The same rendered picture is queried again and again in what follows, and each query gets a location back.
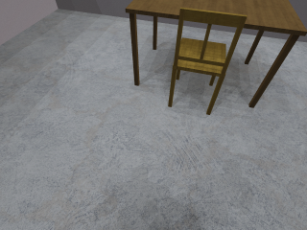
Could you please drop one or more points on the table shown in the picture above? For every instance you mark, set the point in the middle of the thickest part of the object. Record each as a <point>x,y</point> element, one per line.
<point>277,16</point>

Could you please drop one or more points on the chair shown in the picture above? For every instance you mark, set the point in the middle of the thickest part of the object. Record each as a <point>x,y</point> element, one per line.
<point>203,56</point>

